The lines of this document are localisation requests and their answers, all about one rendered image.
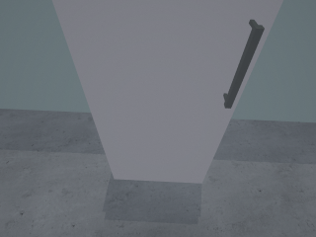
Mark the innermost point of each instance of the fridge door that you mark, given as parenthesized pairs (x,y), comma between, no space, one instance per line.
(154,73)

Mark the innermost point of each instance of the handle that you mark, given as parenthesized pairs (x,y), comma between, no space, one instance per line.
(248,53)

